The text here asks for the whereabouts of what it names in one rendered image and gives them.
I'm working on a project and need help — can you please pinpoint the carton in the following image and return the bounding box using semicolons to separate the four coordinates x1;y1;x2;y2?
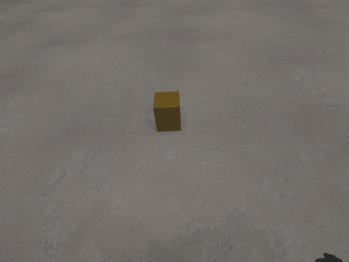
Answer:
153;91;181;132

